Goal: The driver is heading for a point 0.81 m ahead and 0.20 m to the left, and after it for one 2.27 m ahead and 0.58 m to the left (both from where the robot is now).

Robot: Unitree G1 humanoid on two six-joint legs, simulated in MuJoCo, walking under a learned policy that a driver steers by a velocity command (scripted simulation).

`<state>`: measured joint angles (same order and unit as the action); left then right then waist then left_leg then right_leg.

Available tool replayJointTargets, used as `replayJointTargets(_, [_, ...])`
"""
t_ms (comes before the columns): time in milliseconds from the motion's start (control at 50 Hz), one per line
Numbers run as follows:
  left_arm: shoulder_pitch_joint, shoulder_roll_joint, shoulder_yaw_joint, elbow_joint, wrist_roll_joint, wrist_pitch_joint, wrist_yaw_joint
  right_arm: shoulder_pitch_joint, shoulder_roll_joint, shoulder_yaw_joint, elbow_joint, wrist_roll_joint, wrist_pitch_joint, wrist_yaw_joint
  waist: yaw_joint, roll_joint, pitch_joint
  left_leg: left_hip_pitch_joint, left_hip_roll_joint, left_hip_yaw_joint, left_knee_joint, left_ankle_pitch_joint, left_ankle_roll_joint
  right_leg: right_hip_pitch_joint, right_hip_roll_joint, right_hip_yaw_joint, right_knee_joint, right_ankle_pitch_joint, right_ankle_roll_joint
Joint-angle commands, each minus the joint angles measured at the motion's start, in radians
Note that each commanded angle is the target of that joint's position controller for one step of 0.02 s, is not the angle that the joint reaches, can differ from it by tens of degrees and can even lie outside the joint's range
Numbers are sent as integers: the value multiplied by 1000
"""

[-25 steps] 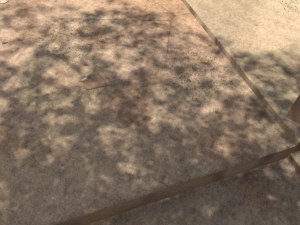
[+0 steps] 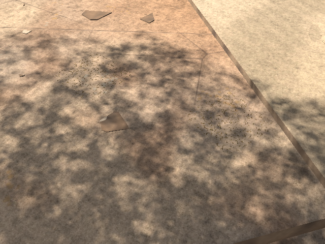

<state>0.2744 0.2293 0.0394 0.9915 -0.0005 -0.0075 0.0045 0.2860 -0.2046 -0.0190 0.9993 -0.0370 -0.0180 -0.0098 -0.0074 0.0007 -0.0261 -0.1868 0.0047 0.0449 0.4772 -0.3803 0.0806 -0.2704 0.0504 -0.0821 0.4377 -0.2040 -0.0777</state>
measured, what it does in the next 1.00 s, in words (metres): walks ahead, turning left: right foot, then left foot 0.11 m higher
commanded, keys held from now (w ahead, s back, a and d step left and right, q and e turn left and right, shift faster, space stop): w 0.38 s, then w+q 0.62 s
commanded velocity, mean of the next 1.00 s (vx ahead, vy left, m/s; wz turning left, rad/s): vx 0.46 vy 0.00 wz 0.24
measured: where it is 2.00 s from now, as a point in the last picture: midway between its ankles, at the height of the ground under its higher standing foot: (124, 173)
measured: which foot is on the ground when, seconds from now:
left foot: down 0.00-0.40, up 0.42-0.94, down 0.96-1.00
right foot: down 0.00-0.00, up 0.02-0.36, down 0.38-0.96, up 0.98-1.00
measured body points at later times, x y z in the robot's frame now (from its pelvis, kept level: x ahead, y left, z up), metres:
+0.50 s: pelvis +0.16 -0.05 +0.00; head +0.18 -0.06 +0.45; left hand +0.28 +0.20 -0.13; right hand +0.14 -0.29 -0.16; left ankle +0.04 +0.08 -0.66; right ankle +0.20 -0.13 -0.74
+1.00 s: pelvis +0.43 +0.02 +0.00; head +0.48 +0.01 +0.45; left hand +0.31 +0.22 -0.13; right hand +0.69 -0.11 -0.10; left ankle +0.54 +0.08 -0.63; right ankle +0.23 -0.14 -0.65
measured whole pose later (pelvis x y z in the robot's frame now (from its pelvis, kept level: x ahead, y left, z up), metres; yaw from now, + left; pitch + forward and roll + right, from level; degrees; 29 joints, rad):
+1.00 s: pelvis +0.43 +0.02 +0.00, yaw +17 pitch +3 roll +1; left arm 0.46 0.15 0.01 1.02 0.00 -0.08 0.01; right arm 0.00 -0.14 0.00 0.72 -0.01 0.00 0.03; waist 0.00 0.02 0.03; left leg -0.80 -0.08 0.20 1.11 -0.35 0.20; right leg -0.04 -0.12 -0.19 0.86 -0.26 -0.01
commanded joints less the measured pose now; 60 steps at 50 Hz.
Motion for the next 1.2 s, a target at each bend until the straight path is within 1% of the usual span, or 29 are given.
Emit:
replayJointTargets(20, [-177,-7,-2,-124,-10,-25,-10,262,-173,-38,52,14,-24,-17,-102,265,124,254,337,-510,-432,-407,131,-461,2,14,200,-284,20])
replayJointTargets(40, [-201,65,14,-131,33,-25,-13,205,-202,-54,54,11,-22,-20,-72,199,223,96,395,-574,-468,-435,168,-461,-42,68,323,-193,17])
replayJointTargets(80, [-119,91,27,-92,33,-33,-31,88,-137,-44,24,27,-37,-15,14,121,192,83,294,-420,-461,-258,115,-406,-71,98,391,-82,31])
replayJointTargets(120, [-95,84,32,-66,45,-37,-42,95,-114,-41,26,28,-55,-13,20,95,141,129,222,-276,-427,-51,88,-380,-74,61,440,-16,51])
replayJointTargets(200, [-216,32,18,-103,36,-39,-41,186,-99,-40,61,18,-72,-10,-29,97,134,163,202,-195,-391,123,102,-385,-95,28,349,34,82])
replayJointTargets(300, [-302,32,10,-145,28,-45,-34,218,-127,-48,68,9,-75,-7,-58,131,132,159,220,-158,-312,342,108,-260,-82,-9,172,-23,55])
replayJointTargets(340, [-261,42,13,-141,25,-52,-26,194,-143,-54,64,12,-74,-5,-31,138,117,138,231,-152,-250,458,95,-149,-59,-25,106,-30,28])
replayJointTargets(380, [-50,70,33,-69,31,-70,-10,154,-132,-49,56,22,-71,-1,67,60,24,70,166,-78,-3,672,54,153,-18,-33,-16,35,-4])
replayJointTargets(400, [120,137,53,-35,50,-84,3,126,-106,-38,27,30,-73,1,137,-29,-86,-82,111,-38,232,531,19,384,-170,137,-54,-24,-40])
replayJointTargets(420, [240,269,83,-12,54,-80,6,179,1,-12,-10,50,-74,4,135,-304,-172,-387,-40,63,554,8,-26,586,-443,538,-174,-125,-135])
replayJointTargets(440, [214,233,80,-4,34,-65,1,156,-94,-41,12,23,-59,-3,117,-173,-150,-438,-15,-61,732,-128,-4,490,-460,617,-200,-178,-149])
replayJointTargets(480, [8,103,43,-56,25,-70,-10,91,-63,-41,5,19,-58,14,38,-52,34,-444,69,-97,746,36,15,240,-383,403,-261,-221,-101])
replayJointTargets(520, [-9,45,24,-45,26,-84,-3,85,-45,-46,5,6,-40,27,3,-84,81,-416,87,-78,739,102,2,155,-320,268,-299,-95,-58])
replayJointTargets(600, [90,41,19,2,26,-107,4,32,-17,-53,-15,3,-11,40,-10,-65,82,-525,81,-58,849,181,-17,171,-313,120,-281,130,-65])
replayJointTargets(680, [213,18,10,48,46,-110,7,-140,14,-50,-96,7,14,13,16,-65,142,-868,66,-55,1232,87,-5,234,-362,108,-284,12,-102])
replayJointTargets(740, [284,6,-7,82,62,-115,3,-295,66,-21,-202,16,15,-19,18,-31,189,-1202,42,-73,1533,-67,45,320,-408,108,-262,-7,-91])
replayJointTargets(800, [298,6,-23,109,57,-119,7,-444,90,21,-336,8,10,-17,-10,11,222,-1200,46,-20,1335,-96,68,229,-334,-14,-311,13,-21])
replayJointTargets(860, [245,26,-28,88,20,-106,42,-402,70,39,-367,6,19,28,-34,2,157,-783,54,127,892,37,68,87,-264,-158,-416,318,-49])
replayJointTargets(900, [236,98,-22,49,-15,-105,52,-295,58,34,-327,20,25,34,-76,-44,38,-432,-61,263,751,41,100,119,-295,-210,-246,1237,-65])
replayJointTargets(920, [225,167,-2,32,-17,-97,51,-168,16,18,-305,20,28,28,-138,-144,-65,-328,-109,263,689,-8,117,217,-320,-202,-44,1563,-62])
replayJointTargets(940, [197,212,17,6,-17,-87,37,-22,-29,-1,-267,22,24,30,-181,-236,-176,-225,-141,204,587,-38,150,319,-338,-182,189,1636,-55])
replayJointTargets(960, [186,230,31,-19,-22,-84,19,61,-89,-27,-255,20,14,36,-224,-248,-253,-55,-136,45,393,-33,189,276,-322,-177,485,1412,-20])
replayJointTargets(980, [203,88,9,-87,-2,-87,-12,-20,-203,-64,-257,32,11,31,-122,8,-267,142,61,-457,131,-202,269,-98,-173,-144,882,316,46])
replayJointTargets(1000, [129,104,23,-176,22,-96,-39,-24,-289,-102,-257,33,27,25,-108,118,-336,242,242,-1024,-109,-36,331,-358,6,66,1196,-71,83])
replayJointTargets(1020, [104,79,22,-219,23,-102,-41,-59,-267,-100,-258,24,24,22,-52,28,-278,202,246,-975,-149,-75,293,-431,-56,172,1269,-8,56])
replayJointTargets(1060, [73,22,9,-242,29,-102,-10,-77,-152,-76,-193,13,-11,11,16,-105,-26,-76,186,-704,-95,96,223,-489,-105,142,1267,-10,38])
replayJointTargets(1100, [50,-12,-6,-286,39,-68,9,-93,-79,-56,-165,6,-40,7,65,-48,24,-204,104,-505,-65,268,200,-521,-129,147,1320,-70,26])
replayJointTargets(1160, [12,13,-19,-340,63,-27,13,-82,-115,-63,-170,30,-66,10,97,-42,31,-251,7,-314,-109,345,156,-505,-171,143,1025,-53,47])
replayJointTargets(1200, [-61,51,-11,-362,67,-22,5,-36,-139,-64,-192,34,-77,4,55,-25,7,-200,-2,-309,-156,538,130,-490,-171,88,875,36,78])
Velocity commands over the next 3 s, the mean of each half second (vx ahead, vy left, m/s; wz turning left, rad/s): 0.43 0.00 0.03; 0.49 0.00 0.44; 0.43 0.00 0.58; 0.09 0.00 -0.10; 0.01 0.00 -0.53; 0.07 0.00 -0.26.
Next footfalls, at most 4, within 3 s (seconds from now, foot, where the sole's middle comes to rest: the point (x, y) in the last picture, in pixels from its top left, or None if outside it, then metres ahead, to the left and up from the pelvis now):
0.38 right None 0.24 -0.13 -0.78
0.96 left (144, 226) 0.58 0.09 -0.67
1.54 right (132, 153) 0.94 0.15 -0.67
2.00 left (107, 181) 0.79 0.25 -0.67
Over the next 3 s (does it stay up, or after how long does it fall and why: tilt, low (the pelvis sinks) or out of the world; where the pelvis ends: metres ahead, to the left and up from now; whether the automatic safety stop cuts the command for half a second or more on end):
stays up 0.81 0.12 0.12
